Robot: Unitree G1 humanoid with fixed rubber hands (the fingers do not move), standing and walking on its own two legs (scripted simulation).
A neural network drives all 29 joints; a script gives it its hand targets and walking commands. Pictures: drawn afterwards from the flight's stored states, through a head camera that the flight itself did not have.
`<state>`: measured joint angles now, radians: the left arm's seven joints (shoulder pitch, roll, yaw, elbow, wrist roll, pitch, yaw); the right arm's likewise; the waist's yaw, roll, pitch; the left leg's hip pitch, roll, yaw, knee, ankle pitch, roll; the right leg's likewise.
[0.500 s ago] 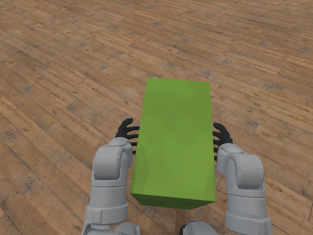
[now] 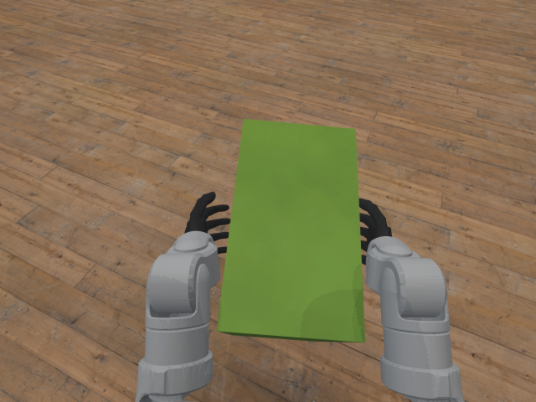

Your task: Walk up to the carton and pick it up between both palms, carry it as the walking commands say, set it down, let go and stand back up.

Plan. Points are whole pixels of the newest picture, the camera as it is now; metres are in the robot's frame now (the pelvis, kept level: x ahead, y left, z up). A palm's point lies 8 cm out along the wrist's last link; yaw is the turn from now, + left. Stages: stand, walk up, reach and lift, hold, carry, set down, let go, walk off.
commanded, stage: carry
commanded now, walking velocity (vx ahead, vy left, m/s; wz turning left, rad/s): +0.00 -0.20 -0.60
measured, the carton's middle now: (284, 247) +0.34 +0.02 +0.04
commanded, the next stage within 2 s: none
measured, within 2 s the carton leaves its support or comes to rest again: neither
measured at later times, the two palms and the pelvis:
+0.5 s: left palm (371, 318) +0.21 -0.09 +0.08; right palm out of the picture +0.13 -0.32 +0.08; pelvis -0.10 -0.11 +0.01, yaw -17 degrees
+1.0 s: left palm out of the picture +0.08 -0.27 +0.08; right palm out of the picture -0.04 -0.49 +0.08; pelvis -0.24 -0.23 +0.00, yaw -23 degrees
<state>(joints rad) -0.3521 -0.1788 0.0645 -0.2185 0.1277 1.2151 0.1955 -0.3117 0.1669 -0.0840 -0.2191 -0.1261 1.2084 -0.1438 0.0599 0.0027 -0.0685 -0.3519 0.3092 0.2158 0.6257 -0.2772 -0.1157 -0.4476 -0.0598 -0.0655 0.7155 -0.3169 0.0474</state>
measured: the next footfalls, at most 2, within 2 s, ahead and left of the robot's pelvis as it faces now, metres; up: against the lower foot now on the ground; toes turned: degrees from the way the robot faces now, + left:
right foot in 0.04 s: +0.07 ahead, -0.17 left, +0.00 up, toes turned -6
left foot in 0.34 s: -0.02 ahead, -0.02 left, +0.00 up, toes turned -4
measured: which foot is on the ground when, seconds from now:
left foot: down 0.00-0.04, up 0.06-0.32, down 0.34-0.70, up 0.72-1.00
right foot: up 0.00-0.02, down 0.04-0.36, up 0.38-0.68, down 0.70-1.00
